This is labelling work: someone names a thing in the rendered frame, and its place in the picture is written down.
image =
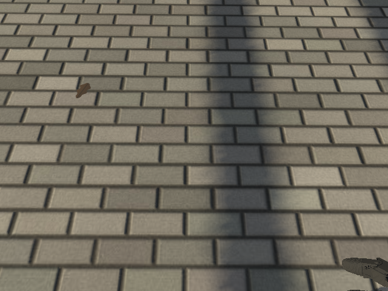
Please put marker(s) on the robot right hand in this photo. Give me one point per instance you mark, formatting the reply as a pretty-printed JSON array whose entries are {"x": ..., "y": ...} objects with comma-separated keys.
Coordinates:
[{"x": 368, "y": 268}]

